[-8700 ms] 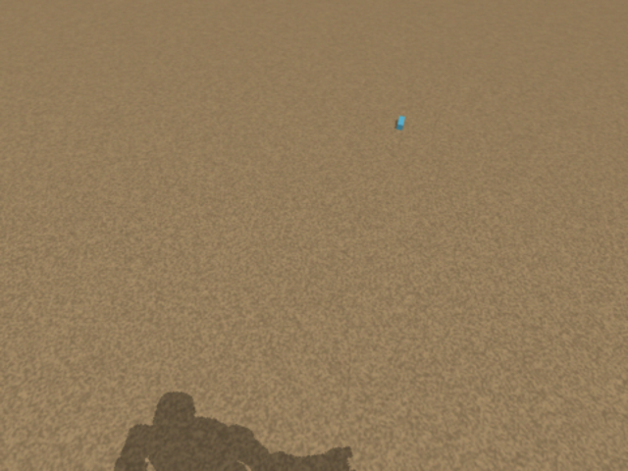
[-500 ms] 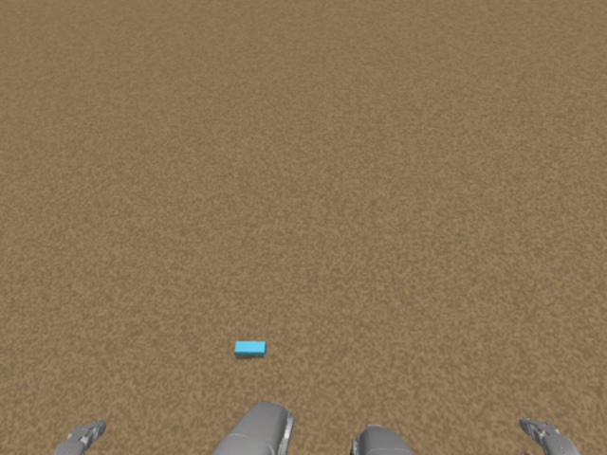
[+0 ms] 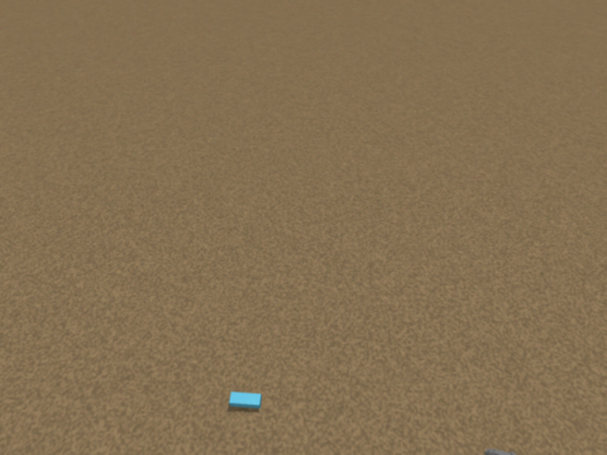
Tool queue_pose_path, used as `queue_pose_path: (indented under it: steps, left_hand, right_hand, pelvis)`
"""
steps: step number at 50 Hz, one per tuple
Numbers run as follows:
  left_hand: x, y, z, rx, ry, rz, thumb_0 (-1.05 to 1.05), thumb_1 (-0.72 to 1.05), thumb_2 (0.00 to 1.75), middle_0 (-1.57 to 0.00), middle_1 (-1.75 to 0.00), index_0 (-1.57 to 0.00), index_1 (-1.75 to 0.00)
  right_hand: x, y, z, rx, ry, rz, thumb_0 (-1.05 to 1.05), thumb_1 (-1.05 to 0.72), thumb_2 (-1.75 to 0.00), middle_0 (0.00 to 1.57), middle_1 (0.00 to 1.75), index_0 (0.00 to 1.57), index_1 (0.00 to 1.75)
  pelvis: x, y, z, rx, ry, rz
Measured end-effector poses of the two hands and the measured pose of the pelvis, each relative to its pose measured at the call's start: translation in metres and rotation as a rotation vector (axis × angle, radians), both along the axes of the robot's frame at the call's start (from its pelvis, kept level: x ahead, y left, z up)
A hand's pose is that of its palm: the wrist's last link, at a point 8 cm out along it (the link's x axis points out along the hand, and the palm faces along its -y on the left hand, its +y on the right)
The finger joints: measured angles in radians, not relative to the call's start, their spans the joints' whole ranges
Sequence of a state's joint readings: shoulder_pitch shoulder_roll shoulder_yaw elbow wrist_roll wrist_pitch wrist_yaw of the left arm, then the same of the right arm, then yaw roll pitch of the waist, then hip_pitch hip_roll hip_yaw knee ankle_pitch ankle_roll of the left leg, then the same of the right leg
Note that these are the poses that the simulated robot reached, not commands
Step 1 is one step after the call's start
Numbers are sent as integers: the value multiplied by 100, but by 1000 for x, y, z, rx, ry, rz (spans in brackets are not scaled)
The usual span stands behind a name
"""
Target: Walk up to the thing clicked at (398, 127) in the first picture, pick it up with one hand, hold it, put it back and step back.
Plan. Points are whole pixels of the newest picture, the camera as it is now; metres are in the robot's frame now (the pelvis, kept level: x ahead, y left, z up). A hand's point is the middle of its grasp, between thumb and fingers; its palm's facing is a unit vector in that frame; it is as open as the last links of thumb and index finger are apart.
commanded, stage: walk up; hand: left
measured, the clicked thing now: (245, 400) +0.44 +0.18 -0.75
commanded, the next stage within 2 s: none
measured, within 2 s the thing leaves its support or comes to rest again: neither
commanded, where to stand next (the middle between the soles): +0.04 -0.05 m, yaw -4 degrees
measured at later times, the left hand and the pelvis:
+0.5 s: hand out of the picture +0.15 +0.25 -0.13, palm faces -0.11 -0.91 -0.39, open 7.3 cm; pelvis +0.01 +0.01 +0.01, yaw -3 degrees
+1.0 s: hand out of the picture +0.02 +0.29 -0.16, palm faces -0.16 -0.93 -0.35, open 7.3 cm; pelvis -0.09 +0.02 +0.00, yaw -7 degrees
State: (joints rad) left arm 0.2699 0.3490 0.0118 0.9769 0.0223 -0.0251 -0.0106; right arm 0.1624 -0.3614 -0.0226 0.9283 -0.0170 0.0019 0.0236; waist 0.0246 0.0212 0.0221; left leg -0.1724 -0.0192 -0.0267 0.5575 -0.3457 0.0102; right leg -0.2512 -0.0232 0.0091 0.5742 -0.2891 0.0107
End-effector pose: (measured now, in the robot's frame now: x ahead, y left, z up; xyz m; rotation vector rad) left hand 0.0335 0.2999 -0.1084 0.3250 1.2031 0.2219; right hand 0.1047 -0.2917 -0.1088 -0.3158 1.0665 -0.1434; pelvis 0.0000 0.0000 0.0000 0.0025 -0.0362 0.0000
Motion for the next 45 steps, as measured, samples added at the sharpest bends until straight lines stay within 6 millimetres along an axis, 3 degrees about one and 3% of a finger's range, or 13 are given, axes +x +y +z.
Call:
queue_pose_path:
  steps: [7,16,23,26,30,37,41,45]
  left_hand:
    - [37,8,4,4,-25,-31,1,91,90,-20,-30,-21,-30]
    - [90,10,11,29,-79,-103,1,91,90,-20,-30,-21,-30]
    - [110,0,14,27,-103,-150,1,91,90,-20,-30,-21,-30]
    - [111,-4,13,20,-100,-149,1,91,90,-20,-30,-21,-30]
    - [107,-2,10,27,-100,-132,1,91,90,-20,-30,-21,-30]
    - [77,21,-3,64,-75,-163,1,91,90,-20,-30,-21,-30]
    - [62,37,-19,59,-65,-160,1,91,90,-20,-30,-21,-30]
    - [34,38,-19,31,-31,-145,1,91,90,-20,-29,-21,-30]
  right_hand:
    - [0,4,4,-5,31,-34,0,-91,-90,20,30,21,30]
    - [-14,-6,4,-25,53,-118,0,-91,-90,20,30,21,30]
    - [-34,-13,0,-22,87,-163,0,-91,-90,20,30,20,30]
    - [-43,-14,-2,-19,107,-175,0,-91,-90,20,30,20,30]
    - [-53,-16,-5,-26,144,-185,0,-91,-90,20,30,20,30]
    - [-76,-12,-7,-66,129,-165,0,-91,-90,20,30,20,30]
    - [-112,-2,-12,-107,126,-156,0,-91,-90,20,30,20,30]
    - [-157,2,-1,-131,182,-182,0,-91,-90,21,30,21,30]
  pelvis:
    - [11,5,6,-3,9,-21]
    - [12,9,6,5,-1,-43]
    - [10,7,6,5,-10,-55]
    - [8,6,6,7,-11,-58]
    - [-10,6,4,10,-6,-53]
    - [-53,23,-6,23,-7,-53]
    - [-74,34,-20,35,-14,-63]
    - [-88,30,-12,17,-19,-73]
